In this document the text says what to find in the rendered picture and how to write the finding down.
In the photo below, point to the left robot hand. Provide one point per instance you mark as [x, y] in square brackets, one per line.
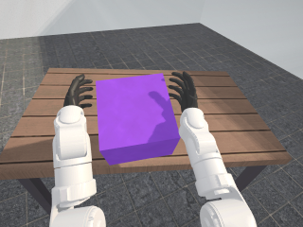
[73, 97]

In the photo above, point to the carton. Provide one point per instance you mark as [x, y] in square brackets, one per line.
[135, 119]

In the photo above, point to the left robot upper arm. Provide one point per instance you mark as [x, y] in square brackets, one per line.
[88, 216]

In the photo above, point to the right robot forearm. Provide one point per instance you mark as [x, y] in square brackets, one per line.
[212, 179]

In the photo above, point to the right robot upper arm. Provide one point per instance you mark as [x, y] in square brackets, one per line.
[232, 212]

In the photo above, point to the left robot forearm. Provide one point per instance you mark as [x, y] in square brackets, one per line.
[71, 146]

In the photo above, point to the table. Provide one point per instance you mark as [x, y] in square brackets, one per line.
[241, 135]

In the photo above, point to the right robot hand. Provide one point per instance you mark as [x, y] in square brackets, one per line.
[187, 95]

